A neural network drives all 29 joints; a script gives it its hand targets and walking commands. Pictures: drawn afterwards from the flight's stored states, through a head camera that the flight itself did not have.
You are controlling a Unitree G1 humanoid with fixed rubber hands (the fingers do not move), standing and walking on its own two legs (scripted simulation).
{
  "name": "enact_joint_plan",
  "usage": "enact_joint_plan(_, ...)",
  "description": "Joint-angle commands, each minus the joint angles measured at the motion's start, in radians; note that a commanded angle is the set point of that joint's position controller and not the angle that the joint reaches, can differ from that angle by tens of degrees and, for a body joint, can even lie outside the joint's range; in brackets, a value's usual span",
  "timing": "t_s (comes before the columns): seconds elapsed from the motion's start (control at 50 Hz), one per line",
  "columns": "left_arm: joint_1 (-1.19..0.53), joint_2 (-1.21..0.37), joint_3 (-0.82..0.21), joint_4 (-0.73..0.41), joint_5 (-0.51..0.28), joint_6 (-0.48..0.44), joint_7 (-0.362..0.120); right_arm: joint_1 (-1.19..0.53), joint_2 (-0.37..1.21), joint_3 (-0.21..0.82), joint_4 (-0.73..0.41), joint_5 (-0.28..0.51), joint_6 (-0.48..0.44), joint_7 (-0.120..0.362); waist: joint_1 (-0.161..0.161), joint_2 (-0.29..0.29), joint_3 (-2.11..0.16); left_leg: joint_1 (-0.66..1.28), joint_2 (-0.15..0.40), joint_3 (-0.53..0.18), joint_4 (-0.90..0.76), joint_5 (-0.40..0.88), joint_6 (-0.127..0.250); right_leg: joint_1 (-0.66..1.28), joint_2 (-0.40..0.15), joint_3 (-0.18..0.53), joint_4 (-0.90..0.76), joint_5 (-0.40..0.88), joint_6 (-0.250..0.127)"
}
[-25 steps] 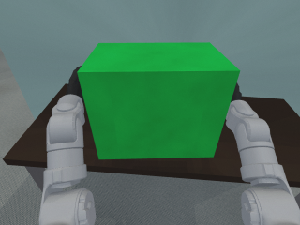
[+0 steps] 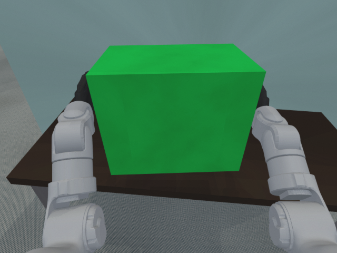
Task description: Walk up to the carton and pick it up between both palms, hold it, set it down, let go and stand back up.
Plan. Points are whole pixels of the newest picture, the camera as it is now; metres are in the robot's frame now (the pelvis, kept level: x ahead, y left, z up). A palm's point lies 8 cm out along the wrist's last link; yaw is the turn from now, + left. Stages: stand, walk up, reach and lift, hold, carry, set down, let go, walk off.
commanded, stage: hold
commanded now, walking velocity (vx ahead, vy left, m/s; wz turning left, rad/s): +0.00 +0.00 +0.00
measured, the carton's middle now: (173, 107) +0.38 -0.02 +0.21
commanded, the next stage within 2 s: none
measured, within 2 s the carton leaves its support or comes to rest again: neither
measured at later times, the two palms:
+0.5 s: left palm (79, 99) +0.37 +0.19 +0.24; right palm (249, 100) +0.37 -0.20 +0.23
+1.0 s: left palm (76, 102) +0.36 +0.19 +0.23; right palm (251, 104) +0.36 -0.20 +0.23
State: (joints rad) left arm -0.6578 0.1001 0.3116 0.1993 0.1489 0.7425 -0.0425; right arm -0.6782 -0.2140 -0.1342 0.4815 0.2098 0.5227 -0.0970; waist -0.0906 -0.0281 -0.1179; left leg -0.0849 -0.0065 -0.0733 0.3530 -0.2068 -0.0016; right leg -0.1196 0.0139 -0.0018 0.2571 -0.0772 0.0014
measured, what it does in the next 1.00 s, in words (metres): stands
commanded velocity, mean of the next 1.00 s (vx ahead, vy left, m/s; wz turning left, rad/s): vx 0.00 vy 0.00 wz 0.00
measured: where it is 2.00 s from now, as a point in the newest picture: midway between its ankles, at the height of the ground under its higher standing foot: outside the picture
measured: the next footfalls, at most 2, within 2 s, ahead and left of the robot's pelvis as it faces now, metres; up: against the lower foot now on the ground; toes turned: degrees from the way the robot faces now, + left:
none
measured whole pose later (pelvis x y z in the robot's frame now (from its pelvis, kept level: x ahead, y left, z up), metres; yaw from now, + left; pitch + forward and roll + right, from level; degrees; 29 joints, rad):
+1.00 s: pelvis +0.01 +0.00 +0.00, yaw +0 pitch -4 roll -1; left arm -0.65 0.12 0.30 0.14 0.16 0.79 -0.05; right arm -0.68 -0.22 -0.12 0.44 0.25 0.56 -0.12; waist -0.07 -0.02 -0.12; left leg -0.08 0.00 -0.08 0.38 -0.24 0.00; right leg -0.10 0.03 0.00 0.26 -0.10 0.00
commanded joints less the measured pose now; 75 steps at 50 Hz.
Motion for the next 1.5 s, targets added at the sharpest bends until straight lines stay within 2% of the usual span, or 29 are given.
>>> enact_joint_plan(0.0,-0.749,-0.553,-0.493,-0.139,-0.186,-0.046,-0.126,-0.944,0.609,0.406,-0.382,0.168,-0.068,0.14,-0.005,0.033,-0.356,-0.143,-0.043,0.045,-0.082,0.192,-0.008,0.326,0.031,0.01,0.028,0.153,-0.008)
enact_joint_plan(0.14,-0.74,-0.555,-0.507,-0.158,-0.191,-0.044,-0.124,-0.933,0.605,0.415,-0.404,0.17,-0.065,0.137,-0.005,0.038,-0.357,-0.134,-0.042,0.044,-0.079,0.204,-0.012,0.318,0.032,0.009,0.028,0.151,-0.008)
enact_joint_plan(0.16,-0.875,-0.524,-0.473,-0.13,-0.17,-0.046,-0.121,-1.015,0.596,0.382,-0.276,0.154,-0.053,0.145,0.033,0.093,-0.29,-0.177,-0.03,0.042,-0.091,0.141,-0.013,0.245,0.039,-0.003,0.027,0.019,-0.023)
enact_joint_plan(0.18,-0.869,-0.551,-0.506,-0.157,-0.186,-0.042,-0.113,-1.0,0.605,0.382,-0.268,0.16,-0.058,0.157,0.03,0.113,-0.326,-0.159,-0.014,0.037,-0.09,0.157,-0.016,0.25,0.05,-0.002,0.034,0.002,-0.034)
enact_joint_plan(0.28,-0.815,-0.555,-0.492,-0.088,-0.207,-0.038,-0.106,-1.07,0.606,0.399,-0.32,0.17,-0.064,0.154,0.053,0.049,-0.385,-0.173,-0.027,0.047,-0.066,0.173,0.003,0.303,0.05,0.013,0.038,0.059,-0.02)
enact_joint_plan(0.32,-0.824,-0.552,-0.49,-0.083,-0.211,-0.043,-0.109,-1.042,0.597,0.375,-0.288,0.16,-0.055,0.149,0.028,0.041,-0.366,-0.166,-0.028,0.046,-0.073,0.162,-0.002,0.292,0.052,0.013,0.034,0.065,-0.019)
enact_joint_plan(0.36,-0.79,-0.522,-0.438,-0.027,-0.184,-0.038,-0.122,-1.022,0.607,0.375,-0.252,0.143,-0.046,0.143,0.037,-0.011,-0.328,-0.175,-0.035,0.051,-0.082,0.137,0.011,0.305,0.041,0.02,0.022,0.089,-0.009)
enact_joint_plan(0.38,-0.794,-0.523,-0.43,-0.006,-0.177,-0.035,-0.132,-1.018,0.601,0.361,-0.243,0.141,-0.045,0.137,0.025,0.005,-0.319,-0.183,-0.039,0.052,-0.092,0.111,0.007,0.304,0.033,0.023,0.017,0.085,-0.009)
enact_joint_plan(0.4,-0.812,-0.53,-0.447,-0.041,-0.183,-0.042,-0.137,-0.999,0.608,0.36,-0.231,0.145,-0.043,0.135,0.012,0.024,-0.333,-0.179,-0.037,0.047,-0.089,0.139,0.0,0.315,0.036,0.02,0.026,0.112,-0.011)
enact_joint_plan(0.46,-0.79,-0.538,-0.503,-0.16,-0.222,-0.05,-0.14,-0.968,0.583,0.402,-0.351,0.19,-0.046,0.109,-0.025,0.048,-0.452,-0.081,-0.045,0.036,-0.022,0.35,-0.038,0.373,0.051,0.007,0.05,0.322,-0.004)
enact_joint_plan(0.54,-0.787,-0.501,-0.453,-0.136,-0.18,-0.034,-0.151,-0.947,0.599,0.4,-0.322,0.177,-0.027,0.104,-0.001,0.031,-0.338,-0.137,-0.049,0.039,-0.064,0.226,-0.02,0.337,0.033,0.006,0.029,0.209,0.003)
enact_joint_plan(0.58,-0.795,-0.52,-0.488,-0.183,-0.187,-0.034,-0.151,-0.937,0.604,0.408,-0.343,0.188,-0.032,0.105,-0.012,0.072,-0.361,-0.134,-0.043,0.037,-0.058,0.279,-0.031,0.355,0.038,0.004,0.044,0.243,-0.006)
enact_joint_plan(0.62,-0.769,-0.517,-0.507,-0.222,-0.204,-0.031,-0.142,-0.954,0.592,0.44,-0.425,0.216,-0.037,0.102,-0.003,0.057,-0.416,-0.086,-0.047,0.032,-0.021,0.367,-0.037,0.377,0.048,0.002,0.052,0.314,-0.001)
enact_joint_plan(0.7,-0.734,-0.519,-0.503,-0.212,-0.192,-0.021,-0.139,-0.95,0.572,0.428,-0.45,0.205,-0.036,0.104,0.006,0.067,-0.387,-0.097,-0.041,0.034,-0.029,0.342,-0.035,0.356,0.048,-0.002,0.048,0.268,-0.008)
enact_joint_plan(0.74,-0.748,-0.521,-0.543,-0.292,-0.215,-0.023,-0.131,-0.932,0.573,0.44,-0.486,0.218,-0.036,0.103,-0.004,0.08,-0.431,-0.057,-0.043,0.03,-0.01,0.409,-0.051,0.362,0.054,-0.002,0.057,0.323,-0.008)
enact_joint_plan(0.78,-0.738,-0.502,-0.519,-0.254,-0.201,-0.02,-0.132,-0.906,0.564,0.424,-0.445,0.205,-0.021,0.105,-0.008,0.063,-0.368,-0.074,-0.043,0.033,-0.03,0.338,-0.041,0.325,0.049,-0.003,0.042,0.265,-0.004)
enact_joint_plan(0.8,-0.765,-0.503,-0.518,-0.25,-0.201,-0.019,-0.132,-0.939,0.58,0.43,-0.456,0.201,-0.025,0.11,0.007,0.064,-0.374,-0.093,-0.042,0.036,-0.04,0.292,-0.033,0.317,0.046,-0.004,0.04,0.216,-0.007)
enact_joint_plan(0.86,-0.745,-0.518,-0.533,-0.25,-0.195,-0.016,-0.123,-0.919,0.568,0.429,-0.426,0.206,-0.022,0.114,0.009,0.105,-0.368,-0.076,-0.037,0.032,-0.028,0.348,-0.049,0.317,0.051,0.001,0.045,0.231,-0.017)
enact_joint_plan(0.9,-0.723,-0.502,-0.486,-0.179,-0.167,-0.001,-0.13,-0.931,0.566,0.422,-0.387,0.193,-0.016,0.118,0.03,0.064,-0.315,-0.106,-0.035,0.039,-0.049,0.277,-0.031,0.304,0.044,0.004,0.022,0.164,-0.017)
enact_joint_plan(0.96,-0.788,-0.538,-0.538,-0.242,-0.215,-0.019,-0.123,-0.959,0.592,0.416,-0.398,0.196,-0.025,0.127,0.01,0.075,-0.386,-0.111,-0.03,0.033,-0.047,0.285,-0.032,0.308,0.051,0.003,0.041,0.168,-0.021)
enact_joint_plan(1.04,-0.771,-0.513,-0.466,-0.088,-0.18,-0.012,-0.137,-0.978,0.579,0.38,-0.306,0.16,-0.015,0.13,0.019,0.031,-0.279,-0.16,-0.033,0.043,-0.083,0.154,-0.008,0.277,0.04,0.008,0.012,0.09,-0.019)
enact_joint_plan(1.08,-0.827,-0.543,-0.507,-0.131,-0.208,-0.028,-0.135,-1.001,0.591,0.38,-0.309,0.172,-0.028,0.135,0.007,0.07,-0.34,-0.149,-0.031,0.037,-0.076,0.183,-0.019,0.274,0.042,0.007,0.025,0.093,-0.024)
enact_joint_plan(1.16,-0.858,-0.569,-0.496,-0.059,-0.206,-0.036,-0.129,-1.034,0.58,0.35,-0.243,0.156,-0.039,0.15,0.006,0.102,-0.331,-0.151,-0.019,0.031,-0.081,0.164,-0.025,0.255,0.046,0.004,0.017,0.034,-0.038)
enact_joint_plan(1.3,-0.854,-0.548,-0.491,-0.086,-0.228,-0.061,-0.117,-1.042,0.599,0.389,-0.289,0.188,-0.049,0.144,0.019,0.057,-0.415,-0.122,-0.037,0.035,-0.05,0.257,-0.018,0.306,0.046,0.014,0.03,0.159,-0.015)
enact_joint_plan(1.36,-0.848,-0.538,-0.461,-0.049,-0.205,-0.051,-0.123,-1.066,0.604,0.385,-0.28,0.174,-0.052,0.142,0.037,0.034,-0.383,-0.164,-0.036,0.04,-0.078,0.165,0.0,0.303,0.036,0.016,0.023,0.09,-0.013)
enact_joint_plan(1.38,-0.866,-0.535,-0.445,-0.017,-0.201,-0.052,-0.125,-1.059,0.604,0.358,-0.227,0.156,-0.045,0.145,0.031,0.027,-0.339,-0.184,-0.03,0.041,-0.091,0.119,0.005,0.283,0.034,0.018,0.015,0.041,-0.015)
enact_joint_plan(1.42,-0.861,-0.558,-0.473,-0.052,-0.218,-0.058,-0.124,-1.059,0.626,0.368,-0.26,0.166,-0.056,0.147,0.034,0.041,-0.388,-0.178,-0.032,0.04,-0.082,0.15,0.0,0.299,0.037,0.02,0.028,0.074,-0.017)
enact_joint_plan(1.44,-0.869,-0.553,-0.468,-0.035,-0.217,-0.058,-0.122,-1.053,0.62,0.36,-0.231,0.163,-0.048,0.144,0.022,0.043,-0.36,-0.172,-0.032,0.04,-0.079,0.164,-0.006,0.285,0.038,0.018,0.024,0.088,-0.017)
enact_joint_plan(1.48,-0.885,-0.547,-0.465,-0.045,-0.21,-0.062,-0.123,-1.048,0.623,0.367,-0.216,0.172,-0.05,0.147,0.032,0.057,-0.351,-0.181,-0.032,0.041,-0.08,0.159,-0.006,0.289,0.04,0.015,0.024,0.072,-0.019)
